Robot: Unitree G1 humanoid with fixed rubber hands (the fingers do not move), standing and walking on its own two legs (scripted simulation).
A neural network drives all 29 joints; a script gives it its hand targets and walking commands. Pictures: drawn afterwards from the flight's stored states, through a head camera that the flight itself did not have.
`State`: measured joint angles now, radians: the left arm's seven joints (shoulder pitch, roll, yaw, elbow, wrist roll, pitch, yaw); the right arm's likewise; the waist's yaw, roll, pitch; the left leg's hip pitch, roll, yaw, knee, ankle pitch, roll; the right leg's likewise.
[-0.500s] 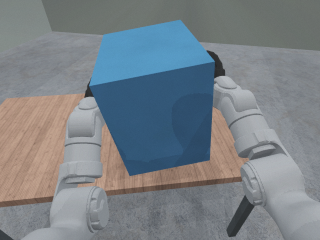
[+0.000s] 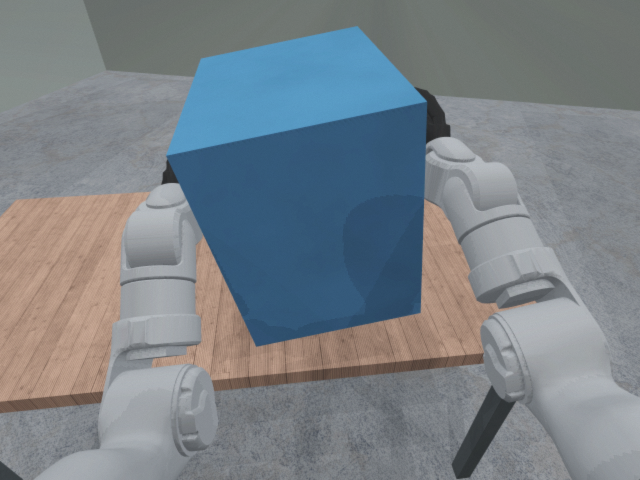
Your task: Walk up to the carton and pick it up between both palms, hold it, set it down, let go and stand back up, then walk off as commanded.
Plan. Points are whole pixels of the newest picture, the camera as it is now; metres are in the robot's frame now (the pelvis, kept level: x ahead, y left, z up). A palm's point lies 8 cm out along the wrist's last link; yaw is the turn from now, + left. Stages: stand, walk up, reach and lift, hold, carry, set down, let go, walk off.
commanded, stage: reach and lift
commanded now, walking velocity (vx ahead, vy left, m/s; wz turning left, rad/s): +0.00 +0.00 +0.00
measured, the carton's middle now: (308, 182) +0.41 +0.00 +0.23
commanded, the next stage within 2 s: hold in 0.10 s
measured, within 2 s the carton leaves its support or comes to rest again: neither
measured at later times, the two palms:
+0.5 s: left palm (178, 183) +0.36 +0.15 +0.26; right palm (445, 138) +0.36 -0.15 +0.30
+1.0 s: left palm (178, 180) +0.37 +0.15 +0.26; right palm (440, 136) +0.38 -0.15 +0.30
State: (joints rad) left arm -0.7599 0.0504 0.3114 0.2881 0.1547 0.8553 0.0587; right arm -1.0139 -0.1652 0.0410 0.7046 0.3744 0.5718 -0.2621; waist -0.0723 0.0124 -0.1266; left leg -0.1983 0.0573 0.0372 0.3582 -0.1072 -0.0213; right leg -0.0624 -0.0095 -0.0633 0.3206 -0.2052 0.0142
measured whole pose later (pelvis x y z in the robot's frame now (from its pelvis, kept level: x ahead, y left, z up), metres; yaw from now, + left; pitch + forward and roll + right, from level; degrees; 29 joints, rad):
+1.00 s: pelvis +0.00 +0.00 +0.00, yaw +0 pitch -1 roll -1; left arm -0.85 0.08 0.29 0.38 0.13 0.91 0.07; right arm -1.09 -0.21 0.05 0.78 0.40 0.65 -0.26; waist -0.07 0.03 -0.20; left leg -0.26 0.06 0.03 0.38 -0.11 -0.02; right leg -0.11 -0.01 -0.06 0.33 -0.20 0.02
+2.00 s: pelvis +0.00 +0.00 +0.00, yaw +0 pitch -2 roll -1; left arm -0.86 0.08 0.31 0.40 0.14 0.91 0.04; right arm -1.11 -0.19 0.05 0.80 0.40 0.66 -0.28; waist -0.07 0.02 -0.19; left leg -0.24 0.06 0.03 0.38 -0.11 -0.02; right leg -0.10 0.00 -0.06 0.34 -0.21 0.01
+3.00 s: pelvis +0.00 +0.00 +0.00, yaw +0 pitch -2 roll -1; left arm -0.86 0.08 0.30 0.41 0.13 0.91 0.06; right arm -1.10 -0.20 0.05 0.80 0.41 0.66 -0.28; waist -0.07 0.02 -0.19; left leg -0.24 0.06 0.03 0.39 -0.11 -0.02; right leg -0.11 0.00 -0.06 0.35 -0.21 0.01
